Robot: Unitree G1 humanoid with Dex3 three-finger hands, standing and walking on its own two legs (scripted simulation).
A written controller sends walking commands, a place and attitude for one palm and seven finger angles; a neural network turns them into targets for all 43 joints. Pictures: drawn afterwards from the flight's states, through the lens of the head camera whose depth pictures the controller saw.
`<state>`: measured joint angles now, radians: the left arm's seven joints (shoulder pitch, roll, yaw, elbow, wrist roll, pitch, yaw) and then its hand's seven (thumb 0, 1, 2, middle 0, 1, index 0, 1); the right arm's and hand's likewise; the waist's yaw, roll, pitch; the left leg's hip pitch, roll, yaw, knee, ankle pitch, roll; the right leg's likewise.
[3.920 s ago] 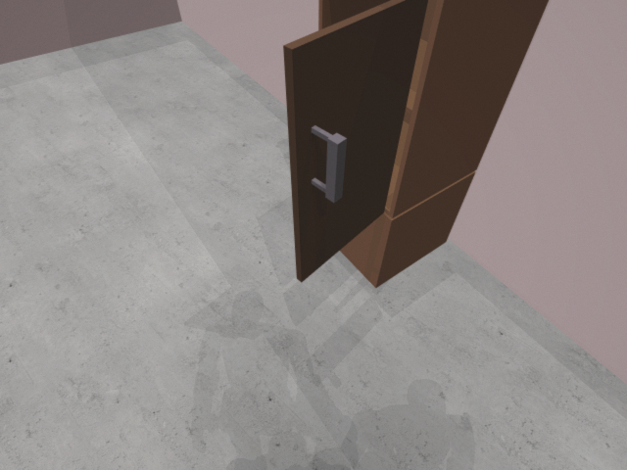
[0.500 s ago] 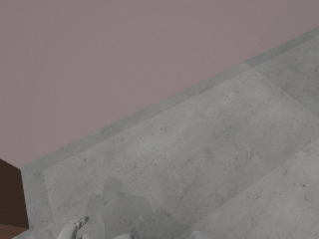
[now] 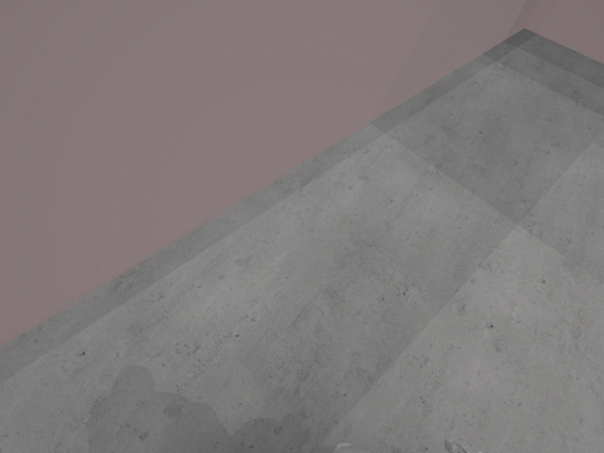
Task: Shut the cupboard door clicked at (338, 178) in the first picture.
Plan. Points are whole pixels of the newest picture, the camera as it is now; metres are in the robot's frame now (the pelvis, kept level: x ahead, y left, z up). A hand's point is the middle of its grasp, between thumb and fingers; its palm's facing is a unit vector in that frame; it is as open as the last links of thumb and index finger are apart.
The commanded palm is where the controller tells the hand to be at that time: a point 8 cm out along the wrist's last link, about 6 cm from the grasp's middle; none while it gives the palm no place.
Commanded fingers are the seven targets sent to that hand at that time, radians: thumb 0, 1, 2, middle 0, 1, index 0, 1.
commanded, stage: walk around to get in front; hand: left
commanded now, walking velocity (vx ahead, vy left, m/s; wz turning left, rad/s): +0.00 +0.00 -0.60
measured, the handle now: out of the picture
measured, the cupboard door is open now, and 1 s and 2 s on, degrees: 100 100 100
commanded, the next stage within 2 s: walk to a spot facing it in 1.72 s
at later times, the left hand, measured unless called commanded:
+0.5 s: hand (232, 414) +0.18 +0.11 -0.15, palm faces -0.28 -0.93 -0.25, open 7.4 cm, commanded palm none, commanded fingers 0.00 0.90 0.90 -0.20 -0.30 -0.20 -0.30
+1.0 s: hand (288, 295) +0.39 +0.05 -0.16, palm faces -0.55 -0.81 -0.18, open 7.4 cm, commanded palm none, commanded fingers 0.00 0.90 0.90 -0.20 -0.30 -0.20 -0.30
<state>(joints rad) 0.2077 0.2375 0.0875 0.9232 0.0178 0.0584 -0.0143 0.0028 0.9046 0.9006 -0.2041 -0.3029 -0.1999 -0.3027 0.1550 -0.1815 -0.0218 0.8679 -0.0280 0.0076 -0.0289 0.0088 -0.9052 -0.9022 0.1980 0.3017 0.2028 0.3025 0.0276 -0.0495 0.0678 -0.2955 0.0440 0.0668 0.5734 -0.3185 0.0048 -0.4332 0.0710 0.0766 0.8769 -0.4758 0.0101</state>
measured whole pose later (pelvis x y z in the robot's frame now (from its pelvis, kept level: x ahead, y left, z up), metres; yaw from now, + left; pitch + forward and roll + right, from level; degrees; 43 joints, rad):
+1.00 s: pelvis +0.21 -0.08 +0.01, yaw -36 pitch +2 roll -1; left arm 0.20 0.24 0.09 0.96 0.03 0.01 -0.05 0.01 0.91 0.90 -0.20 -0.30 -0.19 -0.30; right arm 0.32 -0.16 -0.01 0.94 -0.04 -0.07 -0.03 0.01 -0.92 -0.90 0.20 0.30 0.20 0.30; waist 0.01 -0.03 0.05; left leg -0.13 0.10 0.24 0.42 -0.31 -0.01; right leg -0.63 -0.06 -0.03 1.24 -0.25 0.00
